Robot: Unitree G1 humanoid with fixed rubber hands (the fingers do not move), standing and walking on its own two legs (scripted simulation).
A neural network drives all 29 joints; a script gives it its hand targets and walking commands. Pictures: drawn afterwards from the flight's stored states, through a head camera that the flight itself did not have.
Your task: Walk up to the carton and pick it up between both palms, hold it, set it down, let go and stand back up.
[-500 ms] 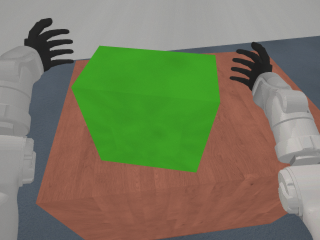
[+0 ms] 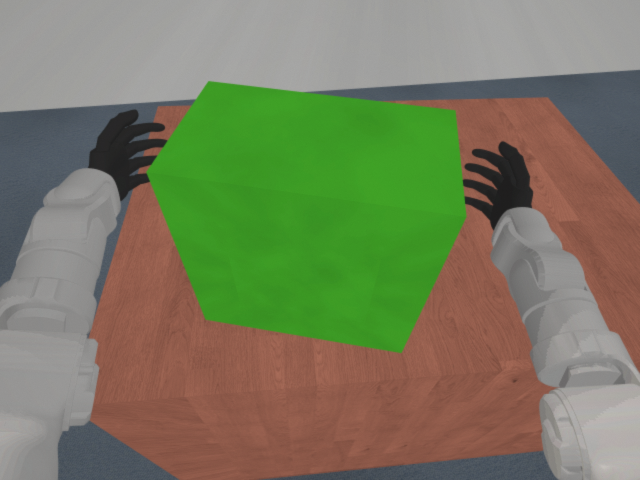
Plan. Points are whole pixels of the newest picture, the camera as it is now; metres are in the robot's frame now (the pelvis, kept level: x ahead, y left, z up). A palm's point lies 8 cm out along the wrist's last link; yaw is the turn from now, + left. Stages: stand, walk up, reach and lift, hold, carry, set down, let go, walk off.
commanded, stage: reach and lift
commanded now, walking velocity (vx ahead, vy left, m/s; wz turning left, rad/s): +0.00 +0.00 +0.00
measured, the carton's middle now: (313, 229) +0.43 -0.01 +0.08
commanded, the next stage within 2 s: none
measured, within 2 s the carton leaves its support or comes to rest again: neither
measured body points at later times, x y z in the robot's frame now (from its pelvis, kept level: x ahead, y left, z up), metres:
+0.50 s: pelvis -0.01 +0.00 +0.00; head +0.02 +0.01 +0.45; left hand +0.47 +0.19 +0.13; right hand +0.39 -0.23 +0.11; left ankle -0.01 +0.08 -0.74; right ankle +0.01 -0.14 -0.74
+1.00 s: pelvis +0.00 +0.00 +0.00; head +0.03 +0.02 +0.44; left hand +0.47 +0.19 +0.13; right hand +0.41 -0.21 +0.11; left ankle -0.01 +0.08 -0.74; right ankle +0.01 -0.14 -0.74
